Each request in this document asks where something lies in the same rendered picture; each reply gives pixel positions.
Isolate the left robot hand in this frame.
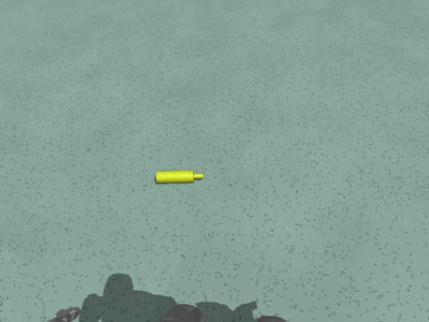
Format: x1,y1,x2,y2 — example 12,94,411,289
48,307,80,322

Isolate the bottle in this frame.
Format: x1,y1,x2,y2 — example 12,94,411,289
156,170,204,183

